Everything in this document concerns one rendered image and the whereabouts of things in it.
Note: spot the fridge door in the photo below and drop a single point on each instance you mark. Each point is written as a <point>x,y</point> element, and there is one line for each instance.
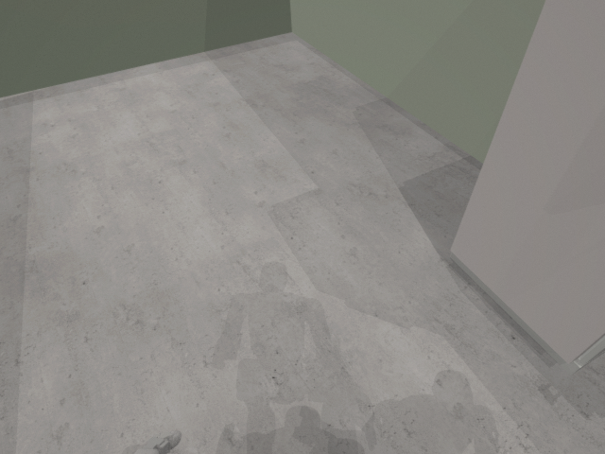
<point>534,228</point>

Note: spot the robot left hand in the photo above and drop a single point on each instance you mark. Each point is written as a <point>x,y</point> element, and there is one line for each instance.
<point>161,444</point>

